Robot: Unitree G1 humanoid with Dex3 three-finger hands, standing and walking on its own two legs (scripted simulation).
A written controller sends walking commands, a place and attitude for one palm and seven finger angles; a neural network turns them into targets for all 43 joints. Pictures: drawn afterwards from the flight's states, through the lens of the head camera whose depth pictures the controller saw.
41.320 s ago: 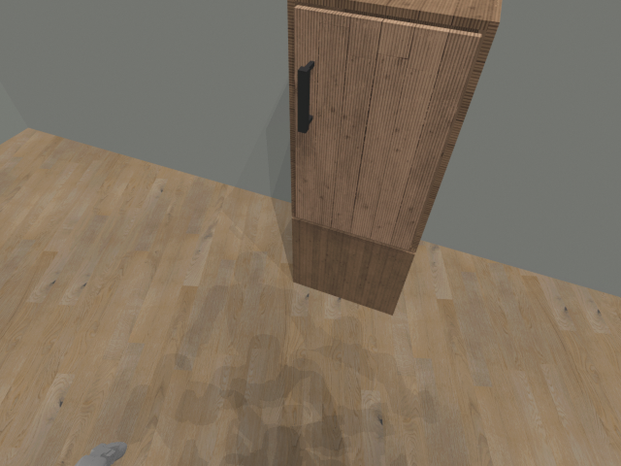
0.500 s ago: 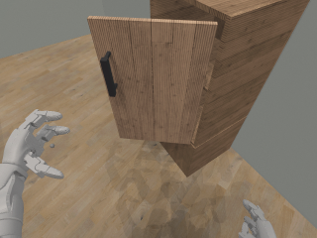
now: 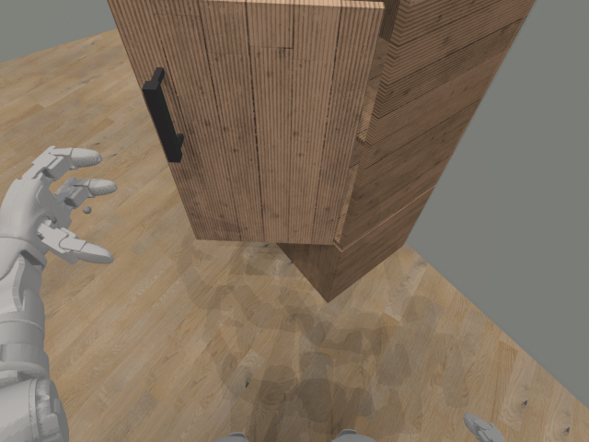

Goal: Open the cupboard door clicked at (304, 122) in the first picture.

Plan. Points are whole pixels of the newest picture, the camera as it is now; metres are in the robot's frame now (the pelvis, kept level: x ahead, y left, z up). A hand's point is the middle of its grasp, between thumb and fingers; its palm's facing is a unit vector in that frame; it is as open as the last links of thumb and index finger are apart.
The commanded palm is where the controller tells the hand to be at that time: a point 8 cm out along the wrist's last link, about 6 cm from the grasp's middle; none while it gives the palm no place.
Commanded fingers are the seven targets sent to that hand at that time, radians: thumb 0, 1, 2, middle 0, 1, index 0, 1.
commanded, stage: move the hooked fingers beside the handle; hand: left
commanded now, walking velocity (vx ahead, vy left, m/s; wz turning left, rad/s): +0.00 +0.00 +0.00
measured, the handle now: (167, 117) +0.58 +0.22 +0.08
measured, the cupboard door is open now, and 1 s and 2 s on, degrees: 51 51 51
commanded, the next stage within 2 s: slide the fingers in behind the handle in 1.82 s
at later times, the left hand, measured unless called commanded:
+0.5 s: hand (105, 167) +0.46 +0.28 +0.09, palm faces -0.02 -1.00 +0.00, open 14.0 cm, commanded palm +0.44 +0.33 +0.09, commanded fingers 0.00 -0.50 0.30 -0.30 -1.20 -0.30 -1.20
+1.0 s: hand (123, 130) +0.53 +0.27 +0.10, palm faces -0.03 -1.00 +0.02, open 14.0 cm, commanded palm +0.52 +0.32 +0.09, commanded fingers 0.00 -0.50 0.30 -0.30 -1.20 -0.30 -1.20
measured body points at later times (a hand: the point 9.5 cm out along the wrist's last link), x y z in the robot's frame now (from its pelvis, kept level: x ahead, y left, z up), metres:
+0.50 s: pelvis +0.01 +0.01 -0.01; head +0.10 +0.03 +0.43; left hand +0.45 +0.33 +0.10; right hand +0.06 -0.26 -0.11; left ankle +0.00 +0.11 -0.71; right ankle +0.02 -0.10 -0.71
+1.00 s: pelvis +0.01 +0.02 -0.02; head +0.15 +0.04 +0.41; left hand +0.53 +0.33 +0.10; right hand -0.02 -0.25 -0.11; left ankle +0.00 +0.11 -0.71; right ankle +0.02 -0.10 -0.71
